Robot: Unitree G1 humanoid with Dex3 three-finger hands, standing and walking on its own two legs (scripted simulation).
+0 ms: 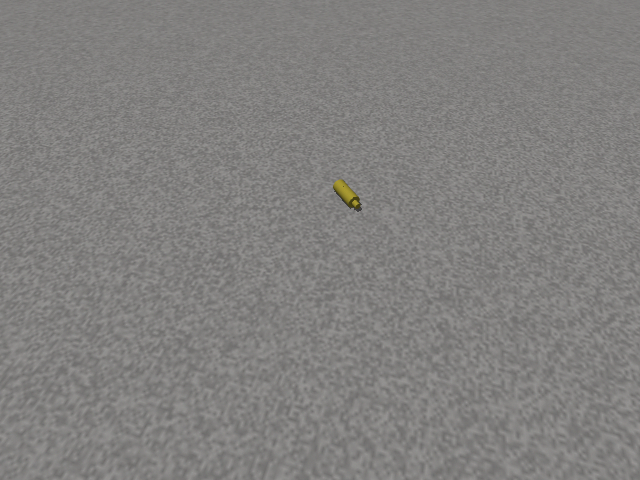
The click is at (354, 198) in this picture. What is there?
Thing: lying bottle
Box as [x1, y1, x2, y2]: [333, 179, 360, 208]
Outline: 337,180 334,183 333,188 349,206 354,206 355,208 357,208 360,205 358,202 359,198 341,179
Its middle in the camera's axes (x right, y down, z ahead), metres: +0.13 -0.23 +1.82
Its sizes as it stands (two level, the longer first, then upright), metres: 0.167 0.061 0.061
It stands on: the floor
